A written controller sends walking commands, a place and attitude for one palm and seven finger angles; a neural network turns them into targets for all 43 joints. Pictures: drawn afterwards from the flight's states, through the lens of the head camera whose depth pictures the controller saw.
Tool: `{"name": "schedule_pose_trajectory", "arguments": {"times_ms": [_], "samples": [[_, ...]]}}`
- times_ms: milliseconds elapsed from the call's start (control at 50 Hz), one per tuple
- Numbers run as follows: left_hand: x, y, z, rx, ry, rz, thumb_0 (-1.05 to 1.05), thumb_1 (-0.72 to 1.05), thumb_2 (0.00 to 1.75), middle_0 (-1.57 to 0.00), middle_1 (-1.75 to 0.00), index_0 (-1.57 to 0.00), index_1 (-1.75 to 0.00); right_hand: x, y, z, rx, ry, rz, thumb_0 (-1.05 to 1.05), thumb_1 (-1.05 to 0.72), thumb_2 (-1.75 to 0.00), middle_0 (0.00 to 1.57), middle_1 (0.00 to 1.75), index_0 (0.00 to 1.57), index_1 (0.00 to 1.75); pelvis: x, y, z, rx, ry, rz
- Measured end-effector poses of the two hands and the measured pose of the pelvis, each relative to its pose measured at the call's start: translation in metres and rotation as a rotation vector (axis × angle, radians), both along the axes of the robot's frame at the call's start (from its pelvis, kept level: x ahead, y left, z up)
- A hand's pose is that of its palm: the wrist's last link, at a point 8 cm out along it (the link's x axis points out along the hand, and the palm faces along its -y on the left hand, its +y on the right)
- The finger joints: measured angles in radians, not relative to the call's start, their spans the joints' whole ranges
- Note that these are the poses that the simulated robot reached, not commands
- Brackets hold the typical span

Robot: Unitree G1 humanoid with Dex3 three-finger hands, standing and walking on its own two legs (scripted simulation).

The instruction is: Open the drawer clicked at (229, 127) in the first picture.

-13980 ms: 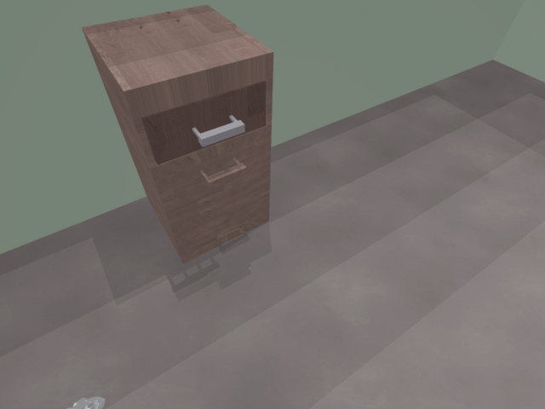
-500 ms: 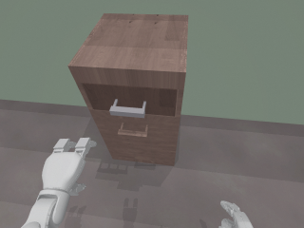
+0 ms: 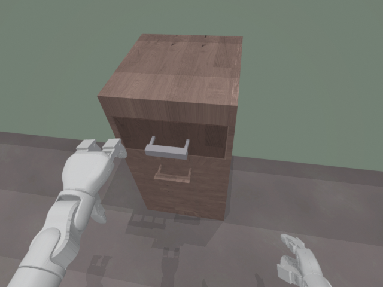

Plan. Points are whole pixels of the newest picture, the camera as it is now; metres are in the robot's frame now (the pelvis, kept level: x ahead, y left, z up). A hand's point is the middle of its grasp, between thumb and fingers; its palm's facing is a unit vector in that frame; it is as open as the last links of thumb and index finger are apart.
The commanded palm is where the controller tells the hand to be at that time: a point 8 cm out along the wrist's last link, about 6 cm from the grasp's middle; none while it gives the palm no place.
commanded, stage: raise the hand with hooked fingers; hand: left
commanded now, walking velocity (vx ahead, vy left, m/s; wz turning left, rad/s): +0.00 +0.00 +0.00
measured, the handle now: (168, 146) +0.56 +0.17 -0.13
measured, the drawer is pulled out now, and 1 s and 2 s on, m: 0.00 0.00 0.00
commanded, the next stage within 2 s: move the hooked fingers above the handle in 0.46 s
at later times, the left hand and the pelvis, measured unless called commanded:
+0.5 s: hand (95, 176) +0.30 +0.25 +0.07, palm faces +0.04 -0.08 -1.00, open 13.8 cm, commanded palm +0.28 +0.25 +0.13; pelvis +0.00 +0.01 +0.00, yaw +0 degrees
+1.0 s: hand (122, 166) +0.36 +0.22 +0.03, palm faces -0.02 -0.05 -1.00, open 13.8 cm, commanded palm +0.34 +0.22 +0.09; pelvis -0.01 +0.01 -0.01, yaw +0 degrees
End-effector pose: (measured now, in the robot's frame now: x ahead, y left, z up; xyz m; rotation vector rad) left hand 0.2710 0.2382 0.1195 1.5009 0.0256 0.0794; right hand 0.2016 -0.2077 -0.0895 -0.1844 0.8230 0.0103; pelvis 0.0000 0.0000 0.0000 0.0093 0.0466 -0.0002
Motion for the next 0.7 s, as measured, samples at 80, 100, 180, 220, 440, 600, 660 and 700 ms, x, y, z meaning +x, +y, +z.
{"name": "schedule_pose_trajectory", "arguments": {"times_ms": [80,100,180,220,440,600,660,700], "samples": [[0.008,0.003,0.009,0.006,0.014,-0.016,0.00,-0.48,0.31,-0.32,-1.20,-0.32,-1.20,-0.004,0.005,-0.003,0.006,0.023,0.010,0.01,-0.91,-0.90,0.20,0.30,0.20,0.30,0.000,0.000,0.002,-0.002,-0.005,0.005],[0.010,0.004,0.011,0.006,0.016,-0.020,0.00,-0.49,0.30,-0.32,-1.20,-0.32,-1.20,-0.006,0.005,-0.004,0.005,0.030,0.010,0.01,-0.91,-0.90,0.21,0.30,0.20,0.30,0.001,0.001,0.002,-0.002,-0.006,0.006],[0.014,0.008,0.014,-0.007,0.035,-0.029,0.00,-0.49,0.30,-0.32,-1.20,-0.32,-1.20,-0.015,0.002,-0.007,0.002,0.063,-0.003,0.01,-0.91,-0.90,0.21,0.30,0.20,0.30,0.001,0.003,0.003,-0.004,-0.002,0.003],[0.014,0.009,0.011,-0.015,0.049,-0.037,0.00,-0.49,0.30,-0.32,-1.20,-0.32,-1.20,-0.021,-0.002,-0.009,-0.005,0.080,-0.012,0.01,-0.91,-0.90,0.21,0.30,0.20,0.30,0.001,0.004,0.003,-0.004,0.002,0.001],[0.005,0.012,0.005,-0.007,0.004,-0.085,0.00,-0.49,0.30,-0.32,-1.20,-0.32,-1.20,-0.043,-0.017,-0.017,-0.050,0.148,-0.055,0.02,-0.91,-0.90,0.20,0.30,0.20,0.30,-0.003,0.011,0.002,-0.006,0.019,0.000],[0.007,0.018,0.004,-0.010,0.012,-0.040,0.00,-0.49,0.30,-0.32,-1.20,-0.32,-1.20,-0.041,-0.007,-0.015,-0.025,0.122,-0.059,0.02,-0.91,-0.90,0.20,0.30,0.20,0.30,-0.006,0.013,0.002,-0.007,0.013,0.001],[0.009,0.014,-0.001,-0.015,0.033,-0.049,0.00,-0.49,0.30,-0.32,-1.20,-0.32,-1.20,-0.039,-0.003,-0.014,-0.020,0.110,-0.047,0.01,-0.91,-0.90,0.20,0.30,0.20,0.30,-0.007,0.014,0.001,-0.007,0.013,0.006],[0.012,0.009,-0.007,-0.019,0.047,-0.063,0.00,-0.49,0.30,-0.32,-1.20,-0.32,-1.20,-0.038,0.000,-0.014,-0.021,0.107,-0.039,0.01,-0.91,-0.90,0.20,0.30,0.20,0.30,-0.009,0.014,0.001,-0.007,0.016,0.010]]}}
